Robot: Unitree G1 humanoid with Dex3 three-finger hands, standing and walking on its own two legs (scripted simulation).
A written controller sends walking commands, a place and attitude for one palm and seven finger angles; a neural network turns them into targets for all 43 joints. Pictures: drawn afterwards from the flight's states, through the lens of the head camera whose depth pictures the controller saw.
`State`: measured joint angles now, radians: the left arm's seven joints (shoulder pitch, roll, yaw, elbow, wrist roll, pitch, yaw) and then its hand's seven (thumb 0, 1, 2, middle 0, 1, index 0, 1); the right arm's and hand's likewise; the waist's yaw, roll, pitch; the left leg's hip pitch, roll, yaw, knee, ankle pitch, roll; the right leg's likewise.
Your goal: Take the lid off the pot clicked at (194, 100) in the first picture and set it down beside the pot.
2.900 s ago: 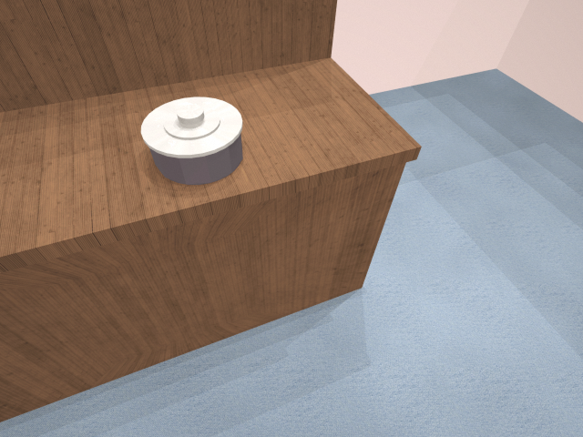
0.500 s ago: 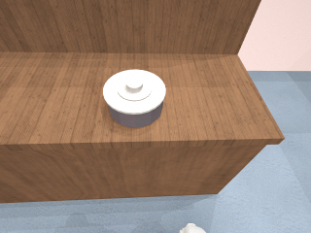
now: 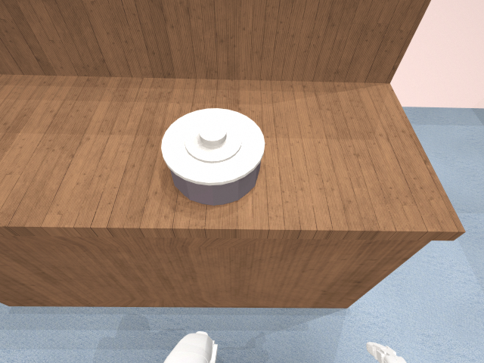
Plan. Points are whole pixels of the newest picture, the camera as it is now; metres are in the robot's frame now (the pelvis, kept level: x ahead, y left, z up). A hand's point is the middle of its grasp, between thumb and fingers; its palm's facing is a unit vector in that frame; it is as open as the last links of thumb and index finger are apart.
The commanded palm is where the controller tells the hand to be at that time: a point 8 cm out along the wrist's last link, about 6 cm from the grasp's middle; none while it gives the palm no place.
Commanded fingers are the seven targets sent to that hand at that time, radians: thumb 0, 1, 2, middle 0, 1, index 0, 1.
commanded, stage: come to a stop and stand still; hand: left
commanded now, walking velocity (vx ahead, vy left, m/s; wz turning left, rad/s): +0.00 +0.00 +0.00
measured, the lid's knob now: (212, 133) +0.50 +0.11 +0.07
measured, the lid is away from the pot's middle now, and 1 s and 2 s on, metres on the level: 0.00 0.00 0.00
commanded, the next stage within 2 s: look again from close up in 1.78 s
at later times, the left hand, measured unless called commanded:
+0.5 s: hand out of the picture -0.04 +0.31 -0.19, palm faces +0.03 -0.98 -0.18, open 7.4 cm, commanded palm none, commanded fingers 0.00 0.90 0.90 -0.20 -0.30 -0.20 -0.30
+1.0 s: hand out of the picture -0.07 +0.41 -0.17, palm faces +0.00 -0.98 -0.19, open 7.4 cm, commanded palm none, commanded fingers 0.00 0.90 0.90 -0.20 -0.30 -0.20 -0.30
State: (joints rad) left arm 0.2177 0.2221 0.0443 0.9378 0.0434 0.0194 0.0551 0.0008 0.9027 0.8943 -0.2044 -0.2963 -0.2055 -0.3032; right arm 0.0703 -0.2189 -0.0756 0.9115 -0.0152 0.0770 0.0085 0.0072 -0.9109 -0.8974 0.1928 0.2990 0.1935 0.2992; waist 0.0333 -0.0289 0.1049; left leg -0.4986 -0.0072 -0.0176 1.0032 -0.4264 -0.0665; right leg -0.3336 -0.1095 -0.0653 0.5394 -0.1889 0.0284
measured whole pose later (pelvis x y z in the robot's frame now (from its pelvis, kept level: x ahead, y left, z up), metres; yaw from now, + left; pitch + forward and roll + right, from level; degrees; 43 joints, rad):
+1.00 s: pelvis -0.10 +0.23 +0.01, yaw -3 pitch -1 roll -2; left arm 0.31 0.18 0.04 1.00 0.03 0.04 0.04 0.00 0.91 0.90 -0.20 -0.30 -0.20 -0.30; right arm 0.36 -0.12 -0.03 1.04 -0.01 0.02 -0.04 0.01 -0.91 -0.90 0.20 0.30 0.20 0.30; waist -0.02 -0.02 -0.02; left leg -0.21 -0.17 0.12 0.27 -0.08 0.02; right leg -0.16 -0.01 0.02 0.45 -0.35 -0.04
